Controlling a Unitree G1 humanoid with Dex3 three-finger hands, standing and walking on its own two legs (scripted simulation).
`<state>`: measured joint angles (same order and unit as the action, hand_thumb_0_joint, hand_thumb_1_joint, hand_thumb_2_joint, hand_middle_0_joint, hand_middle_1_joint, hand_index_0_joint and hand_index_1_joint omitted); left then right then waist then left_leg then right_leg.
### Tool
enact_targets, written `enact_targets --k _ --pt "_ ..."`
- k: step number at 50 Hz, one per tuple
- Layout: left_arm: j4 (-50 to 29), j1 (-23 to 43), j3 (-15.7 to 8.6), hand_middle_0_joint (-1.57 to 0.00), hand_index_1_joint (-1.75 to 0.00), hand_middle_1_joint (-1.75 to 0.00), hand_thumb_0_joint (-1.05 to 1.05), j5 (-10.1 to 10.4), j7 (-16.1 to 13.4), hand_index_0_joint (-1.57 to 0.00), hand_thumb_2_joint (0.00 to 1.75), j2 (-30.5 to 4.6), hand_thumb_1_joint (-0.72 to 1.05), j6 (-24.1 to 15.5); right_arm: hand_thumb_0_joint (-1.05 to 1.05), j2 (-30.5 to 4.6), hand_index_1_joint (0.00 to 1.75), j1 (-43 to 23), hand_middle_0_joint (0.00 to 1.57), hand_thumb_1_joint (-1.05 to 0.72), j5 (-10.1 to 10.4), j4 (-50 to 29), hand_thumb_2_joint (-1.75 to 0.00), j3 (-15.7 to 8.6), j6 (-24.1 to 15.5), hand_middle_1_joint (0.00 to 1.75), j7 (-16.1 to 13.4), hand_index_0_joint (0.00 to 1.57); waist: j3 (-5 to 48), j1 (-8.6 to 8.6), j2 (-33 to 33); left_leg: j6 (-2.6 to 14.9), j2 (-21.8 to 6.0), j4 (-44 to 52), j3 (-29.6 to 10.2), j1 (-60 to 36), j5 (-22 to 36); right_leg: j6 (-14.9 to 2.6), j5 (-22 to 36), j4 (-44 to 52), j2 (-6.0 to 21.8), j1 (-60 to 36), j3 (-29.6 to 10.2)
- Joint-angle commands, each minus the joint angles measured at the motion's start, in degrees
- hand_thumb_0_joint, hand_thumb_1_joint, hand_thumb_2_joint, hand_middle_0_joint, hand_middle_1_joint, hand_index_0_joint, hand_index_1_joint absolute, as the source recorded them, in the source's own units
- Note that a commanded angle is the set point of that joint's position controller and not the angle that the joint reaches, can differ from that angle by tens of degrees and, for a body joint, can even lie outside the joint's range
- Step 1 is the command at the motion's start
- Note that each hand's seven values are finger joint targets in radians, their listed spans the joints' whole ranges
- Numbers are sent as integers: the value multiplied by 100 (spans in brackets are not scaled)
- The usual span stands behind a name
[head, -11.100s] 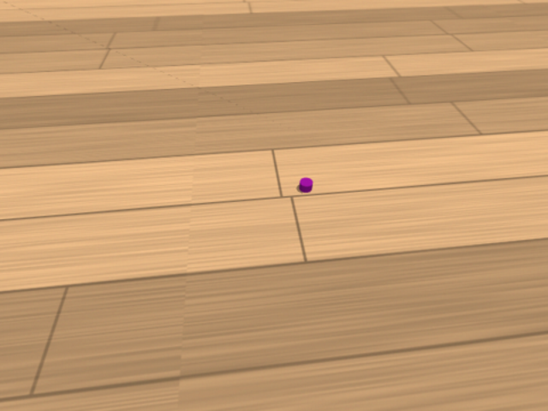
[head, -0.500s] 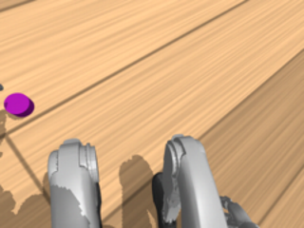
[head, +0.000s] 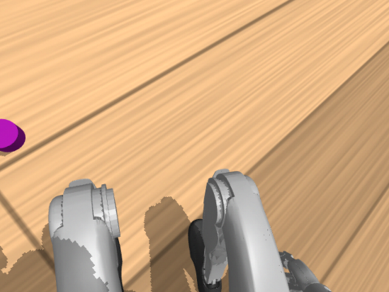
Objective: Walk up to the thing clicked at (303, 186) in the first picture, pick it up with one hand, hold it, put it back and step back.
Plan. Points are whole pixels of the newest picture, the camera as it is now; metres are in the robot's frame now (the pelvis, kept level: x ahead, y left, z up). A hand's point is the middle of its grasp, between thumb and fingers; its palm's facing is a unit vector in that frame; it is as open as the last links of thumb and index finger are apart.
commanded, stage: approach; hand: left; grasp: from above
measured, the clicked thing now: (4, 136) +0.43 +0.40 -0.28
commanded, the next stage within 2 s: close in in 0.54 s
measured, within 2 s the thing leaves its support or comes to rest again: neither
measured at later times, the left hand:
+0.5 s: hand out of the picture +0.45 +0.38 -0.16, palm faces -0.33 -0.10 -0.94, open 13.9 cm
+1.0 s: hand out of the picture +0.39 +0.39 -0.21, palm faces -0.45 -0.20 -0.87, open 13.9 cm
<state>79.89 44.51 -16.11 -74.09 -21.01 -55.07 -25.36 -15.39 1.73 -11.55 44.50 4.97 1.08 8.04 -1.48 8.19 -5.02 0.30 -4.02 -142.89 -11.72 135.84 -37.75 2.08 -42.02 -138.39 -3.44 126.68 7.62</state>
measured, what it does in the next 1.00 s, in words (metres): stands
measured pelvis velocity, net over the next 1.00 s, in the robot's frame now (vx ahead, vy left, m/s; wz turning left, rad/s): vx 0.00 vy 0.01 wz -0.03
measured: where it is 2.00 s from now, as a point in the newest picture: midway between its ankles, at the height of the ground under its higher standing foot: (160, 277)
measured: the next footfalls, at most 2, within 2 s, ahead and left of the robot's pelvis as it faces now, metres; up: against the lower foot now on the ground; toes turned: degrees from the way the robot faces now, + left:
none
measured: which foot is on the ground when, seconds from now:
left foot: down 0.00-1.00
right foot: down 0.00-1.00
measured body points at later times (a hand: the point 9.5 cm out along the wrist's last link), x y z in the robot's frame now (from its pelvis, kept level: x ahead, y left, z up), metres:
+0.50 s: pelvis +0.01 +0.00 +0.00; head +0.25 +0.10 +0.37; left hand +0.47 +0.38 -0.10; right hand +0.09 -0.27 -0.09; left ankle +0.08 +0.13 -0.27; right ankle +0.09 -0.12 -0.27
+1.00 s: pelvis +0.00 +0.01 +0.00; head +0.24 +0.15 +0.35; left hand +0.41 +0.40 -0.16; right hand +0.10 -0.27 -0.08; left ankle +0.08 +0.13 -0.27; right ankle +0.09 -0.12 -0.27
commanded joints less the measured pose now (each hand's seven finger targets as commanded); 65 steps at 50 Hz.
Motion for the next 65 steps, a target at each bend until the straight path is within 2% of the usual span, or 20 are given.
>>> enact_targets --k 1,2,4,9,13,17,20,23,25,28,31,35,39,42,44,50,56,61,64,65 --pt "-744 1304 -250 -6 -101 -102 0 97 -291 -7 98 -1984 -52 -12 0 -1522 30 854 20 -89 -37 -80 -90 -413 -48 30 -84 20 3717 -150 2275 74 106 1384 575 -3376 855 -398 1091 1365 -181 -1019 396" --pt "-720 1264 -258 -7 -100 -98 0 98 -291 -4 106 -1973 -60 5 0 -1538 30 873 20 -90 -54 -71 -90 -411 -48 30 -79 20 3741 -107 2170 89 103 1334 562 -3417 985 -380 1182 1358 -180 -1044 412" --pt "-804 1462 -165 -5 -103 -106 0 96 -305 -8 93 -1877 -49 17 0 -1531 30 926 20 -89 -61 -52 -89 -420 -63 30 -67 20 3789 -8 2186 89 94 1299 568 -3425 1043 -368 1280 1355 -174 -1081 405" --pt "-688 2141 300 -6 -104 -108 0 46 -423 -9 91 -1561 -47 49 0 -1523 30 1022 20 -90 -52 5 -89 -349 -132 30 -78 20 3643 285 2262 80 59 1255 503 -3369 870 -375 1205 1404 -200 -877 435" --pt "-404 2402 451 -6 -105 -109 0 -39 -559 -10 91 -1463 -47 236 0 -1569 30 1179 20 -90 -40 21 -89 -308 -217 30 -94 20 3667 440 2293 61 43 1253 458 -3470 962 -361 1320 1370 -183 -860 486" --pt "-649 2431 179 -6 -105 -109 0 -115 -681 -9 92 -1849 -49 562 0 -1575 30 1198 20 -90 -4 -136 -90 -270 -281 30 -97 20 3998 204 2853 0 50 1411 515 -3712 1048 -407 1427 1270 -162 -994 471" --pt "-1185 2382 -173 -6 -105 -107 0 -2 -664 -8 94 -2231 -52 897 0 -1585 30 1116 20 -91 86 -312 -90 -322 -280 30 -79 20 4562 -35 3330 -17 48 1501 587 -4105 1445 -433 1730 1209 -143 -1218 390" --pt "-1032 2082 -108 -6 -104 -106 0 170 -434 -8 94 -2029 -52 1242 0 -1499 30 1136 20 -91 176 -368 -90 -334 -218 30 -89 20 4565 -33 2944 75 64 1451 692 -3827 1592 -376 1929 1403 -163 -1451 316" --pt "-626 2002 225 -6 -104 -107 0 258 -131 -8 93 -1770 -52 1409 0 -1431 30 1241 20 -91 239 -377 -90 -324 -155 30 -100 20 4146 141 2376 172 82 1412 722 -3319 1433 -325 1924 1656 -202 -1635 255" --pt "-270 1555 396 -6 -104 -108 0 522 351 -9 91 -1675 -49 1502 0 -1506 30 1313 20 -90 273 -437 -89 -279 -93 30 -101 20 3684 177 1700 256 101 1465 701 -2685 1085 -280 1685 1794 -202 -1933 208" --pt "-62 1288 455 -6 -105 -110 0 702 743 -11 89 -1667 -47 1363 0 -1550 30 1274 20 -90 281 -449 -89 -179 -50 30 -122 20 3399 209 1262 280 112 1533 646 -2415 854 -269 1457 1822 -206 -2083 233" --pt "-362 1707 475 -7 -103 -109 0 884 951 -12 87 -1720 -46 659 0 -1573 30 1250 20 -89 196 -437 -89 -8 -24 30 -154 20 3262 462 1088 262 107 1399 528 -2297 609 -247 1239 1840 -230 -2114 272" --pt "-605 2187 152 -7 -101 -107 0 767 651 -11 88 -2188 -46 -283 0 -1674 30 1128 20 -89 26 -426 -89 105 -22 30 -189 20 3272 505 1702 152 56 1277 388 -2866 573 -318 1024 1718 -238 -1779 370" --pt "-572 1967 -14 -6 -100 -102 0 218 148 -9 92 -2399 -48 -641 0 -1703 30 897 20 -88 -81 -399 -89 171 74 30 -171 20 3490 315 2409 55 29 1303 374 -3480 798 -372 1071 1469 -261 -1492 453" --pt "-244 1976 51 -6 -100 -102 0 -59 -271 -8 93 -2185 -49 -643 0 -1743 30 806 20 -88 -148 -348 -89 195 122 30 -136 20 3367 432 2574 26 19 1318 333 -3717 956 -376 1132 1331 -255 -1222 573" --pt "163 2266 55 -6 -99 -99 0 -659 -1245 -7 96 -2298 -51 -218 0 -1841 30 782 20 -89 -316 -196 -90 144 -57 30 -93 20 3333 570 3007 -60 -29 1320 257 -3984 1223 -410 1389 1003 -270 -658 763" --pt "538 2615 328 -6 -100 -102 0 -573 -1539 -8 94 -2106 -49 577 0 -1838 30 698 20 -89 -358 -175 -90 163 -348 30 -32 20 3134 662 3228 -85 -52 1246 299 -3600 881 -418 1328 944 -272 -472 753" --pt "936 2509 699 -6 -102 -106 0 -327 -1181 -9 90 -1965 -46 1053 0 -1800 30 746 20 -89 -370 -277 -90 248 -562 30 -9 20 2916 754 2898 -14 -20 1177 318 -3094 551 -387 1246 1073 -281 -692 698" --pt "856 2361 573 -6 -102 -106 0 -4 -943 -9 89 -2097 -46 1132 0 -1836 30 713 20 -89 -314 -493 -90 279 -662 30 -1 20 3076 715 2602 23 -23 1134 236 -3096 685 -339 1381 1080 -257 -995 708" --pt "859 2229 689 -6 -102 -106 0 71 -833 -9 90 -1919 -47 1142 0 -1788 30 764 20 -89 -333 -449 -90 319 -676 30 5 20 3048 748 2536 41 -12 1125 243 -3147 743 -324 1421 1107 -258 -1072 703"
